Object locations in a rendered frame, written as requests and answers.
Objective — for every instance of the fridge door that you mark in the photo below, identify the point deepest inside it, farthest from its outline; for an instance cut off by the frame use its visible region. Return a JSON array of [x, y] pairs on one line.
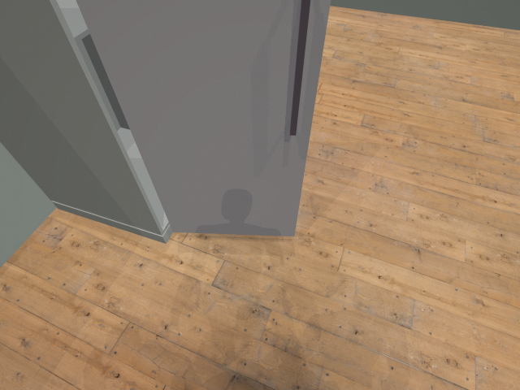
[[206, 87]]

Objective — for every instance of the handle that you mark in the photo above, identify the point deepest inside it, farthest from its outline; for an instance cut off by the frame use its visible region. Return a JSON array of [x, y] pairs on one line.
[[301, 48]]

